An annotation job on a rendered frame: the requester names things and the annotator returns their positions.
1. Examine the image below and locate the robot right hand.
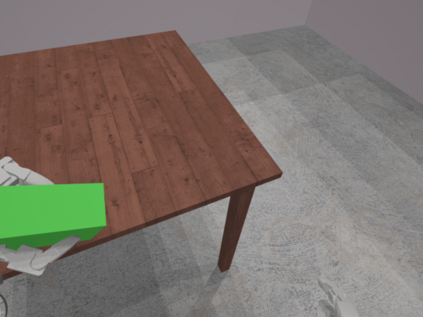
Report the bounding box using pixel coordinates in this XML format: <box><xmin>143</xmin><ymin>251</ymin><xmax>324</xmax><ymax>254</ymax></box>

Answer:
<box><xmin>316</xmin><ymin>276</ymin><xmax>360</xmax><ymax>317</ymax></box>

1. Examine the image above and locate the sponge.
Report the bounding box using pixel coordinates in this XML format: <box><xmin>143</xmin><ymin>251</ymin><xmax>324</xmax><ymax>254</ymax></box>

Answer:
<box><xmin>0</xmin><ymin>183</ymin><xmax>106</xmax><ymax>250</ymax></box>

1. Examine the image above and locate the table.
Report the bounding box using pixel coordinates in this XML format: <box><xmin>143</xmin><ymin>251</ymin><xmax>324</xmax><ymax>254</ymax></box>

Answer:
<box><xmin>0</xmin><ymin>30</ymin><xmax>283</xmax><ymax>280</ymax></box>

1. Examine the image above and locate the robot left hand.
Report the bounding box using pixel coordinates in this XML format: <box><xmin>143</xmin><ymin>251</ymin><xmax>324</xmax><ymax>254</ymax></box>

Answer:
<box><xmin>0</xmin><ymin>157</ymin><xmax>81</xmax><ymax>277</ymax></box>

